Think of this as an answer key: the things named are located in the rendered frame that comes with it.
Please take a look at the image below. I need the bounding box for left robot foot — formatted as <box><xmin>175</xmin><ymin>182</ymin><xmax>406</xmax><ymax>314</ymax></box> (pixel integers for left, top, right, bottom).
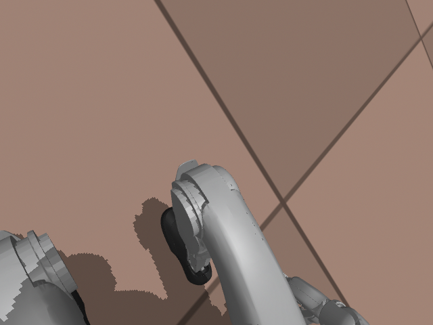
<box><xmin>71</xmin><ymin>290</ymin><xmax>90</xmax><ymax>325</ymax></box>

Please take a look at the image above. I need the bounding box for right robot hand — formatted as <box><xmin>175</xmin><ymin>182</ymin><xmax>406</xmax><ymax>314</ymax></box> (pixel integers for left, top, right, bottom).
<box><xmin>284</xmin><ymin>274</ymin><xmax>331</xmax><ymax>325</ymax></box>

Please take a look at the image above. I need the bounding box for right robot arm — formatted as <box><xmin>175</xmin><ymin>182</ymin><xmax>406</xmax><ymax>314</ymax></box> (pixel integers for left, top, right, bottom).
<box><xmin>319</xmin><ymin>300</ymin><xmax>370</xmax><ymax>325</ymax></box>

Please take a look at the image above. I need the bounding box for right robot foot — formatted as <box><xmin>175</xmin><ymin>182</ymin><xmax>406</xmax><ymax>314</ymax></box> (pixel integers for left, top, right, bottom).
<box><xmin>160</xmin><ymin>207</ymin><xmax>212</xmax><ymax>285</ymax></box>

